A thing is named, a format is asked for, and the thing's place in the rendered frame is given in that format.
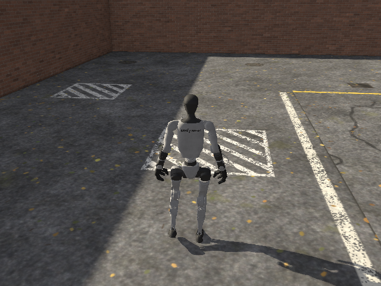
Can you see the right robot forearm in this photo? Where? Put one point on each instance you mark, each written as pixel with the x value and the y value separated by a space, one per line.
pixel 219 160

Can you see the robot left hand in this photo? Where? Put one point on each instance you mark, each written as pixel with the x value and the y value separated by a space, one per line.
pixel 160 171

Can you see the right robot shin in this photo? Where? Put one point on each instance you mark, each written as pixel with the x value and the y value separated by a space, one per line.
pixel 201 216

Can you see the robot shin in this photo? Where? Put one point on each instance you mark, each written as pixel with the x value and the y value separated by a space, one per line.
pixel 201 216
pixel 173 210

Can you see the left robot shin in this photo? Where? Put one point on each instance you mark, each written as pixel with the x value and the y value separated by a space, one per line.
pixel 173 210

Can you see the left robot upper arm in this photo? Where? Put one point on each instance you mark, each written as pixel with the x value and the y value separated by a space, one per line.
pixel 172 125

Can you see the left robot forearm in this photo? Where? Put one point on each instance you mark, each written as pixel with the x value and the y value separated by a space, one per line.
pixel 161 158

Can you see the right robot upper arm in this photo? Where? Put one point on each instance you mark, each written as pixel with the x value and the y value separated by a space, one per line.
pixel 208 125

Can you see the robot right hand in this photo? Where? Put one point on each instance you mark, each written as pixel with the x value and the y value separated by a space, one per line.
pixel 223 175

